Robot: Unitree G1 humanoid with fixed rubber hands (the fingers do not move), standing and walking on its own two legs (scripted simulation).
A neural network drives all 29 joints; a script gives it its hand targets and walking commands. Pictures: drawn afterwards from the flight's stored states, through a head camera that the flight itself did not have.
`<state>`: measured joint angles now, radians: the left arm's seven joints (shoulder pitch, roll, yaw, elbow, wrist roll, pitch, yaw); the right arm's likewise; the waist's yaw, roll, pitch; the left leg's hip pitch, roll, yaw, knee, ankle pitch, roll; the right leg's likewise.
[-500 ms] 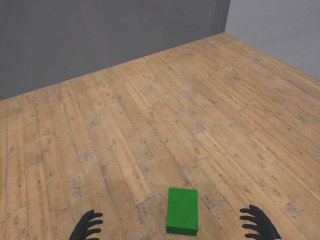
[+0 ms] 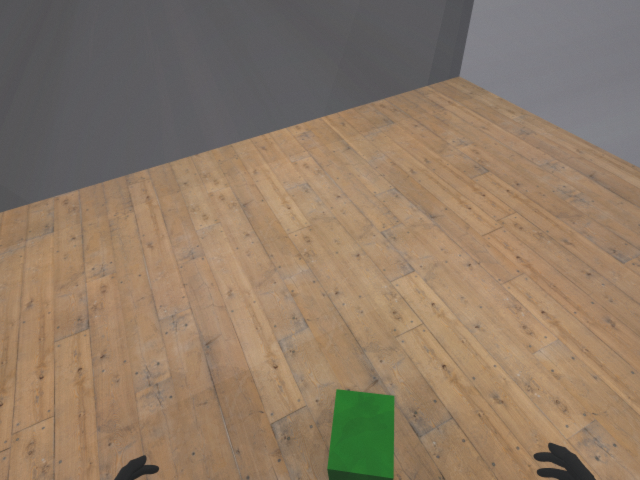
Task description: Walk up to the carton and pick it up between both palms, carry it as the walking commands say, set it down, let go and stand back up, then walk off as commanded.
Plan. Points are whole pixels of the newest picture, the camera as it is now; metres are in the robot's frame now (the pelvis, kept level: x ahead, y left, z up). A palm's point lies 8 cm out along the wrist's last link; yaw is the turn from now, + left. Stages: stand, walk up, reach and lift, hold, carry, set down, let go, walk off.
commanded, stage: stand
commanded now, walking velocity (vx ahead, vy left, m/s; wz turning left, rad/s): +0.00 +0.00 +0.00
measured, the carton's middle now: (362, 439) +0.42 -0.04 -0.70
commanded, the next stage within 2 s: walk off in 1.58 s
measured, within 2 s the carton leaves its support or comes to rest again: neither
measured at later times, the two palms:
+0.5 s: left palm out of the picture +0.11 +0.31 -0.08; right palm out of the picture +0.12 -0.28 -0.09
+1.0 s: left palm out of the picture +0.07 +0.32 -0.08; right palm out of the picture +0.08 -0.29 -0.10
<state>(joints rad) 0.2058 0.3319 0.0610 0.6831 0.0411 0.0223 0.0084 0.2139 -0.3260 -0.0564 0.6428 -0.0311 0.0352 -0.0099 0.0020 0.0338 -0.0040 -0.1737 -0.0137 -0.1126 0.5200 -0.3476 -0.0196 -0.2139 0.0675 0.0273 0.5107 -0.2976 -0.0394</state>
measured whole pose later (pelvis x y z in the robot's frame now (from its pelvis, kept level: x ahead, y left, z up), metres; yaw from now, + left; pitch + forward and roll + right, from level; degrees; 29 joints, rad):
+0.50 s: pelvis +0.00 +0.01 +0.00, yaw +0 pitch -1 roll +0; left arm 0.17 0.35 0.04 0.87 0.03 0.00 0.01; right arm 0.17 -0.36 -0.02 0.83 -0.03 0.00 -0.03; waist 0.01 0.03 -0.01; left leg -0.12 -0.02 -0.11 0.46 -0.32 0.00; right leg -0.16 0.05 0.03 0.45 -0.27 -0.03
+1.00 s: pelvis -0.02 +0.01 +0.01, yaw +0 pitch -2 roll +0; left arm 0.15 0.37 0.02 0.98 0.02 -0.01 0.01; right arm 0.15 -0.38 0.00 0.97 -0.02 -0.01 -0.02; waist 0.00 0.03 0.01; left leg -0.10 -0.03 -0.10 0.39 -0.25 0.00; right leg -0.14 0.04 0.04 0.38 -0.20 -0.02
